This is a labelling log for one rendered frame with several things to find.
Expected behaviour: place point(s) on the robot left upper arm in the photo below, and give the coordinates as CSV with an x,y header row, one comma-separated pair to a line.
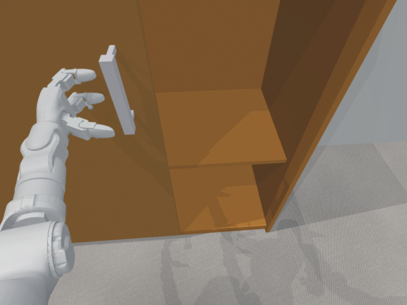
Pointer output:
x,y
32,259

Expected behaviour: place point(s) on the wardrobe door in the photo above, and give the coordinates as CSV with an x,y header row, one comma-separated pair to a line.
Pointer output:
x,y
116,188

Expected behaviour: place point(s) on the robot left forearm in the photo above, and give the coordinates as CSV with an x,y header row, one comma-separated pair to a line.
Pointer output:
x,y
41,181

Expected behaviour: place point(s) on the left robot hand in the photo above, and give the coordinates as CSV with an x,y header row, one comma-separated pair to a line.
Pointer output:
x,y
53,105

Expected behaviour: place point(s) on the handle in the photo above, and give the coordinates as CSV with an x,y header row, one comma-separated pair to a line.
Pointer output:
x,y
114,83

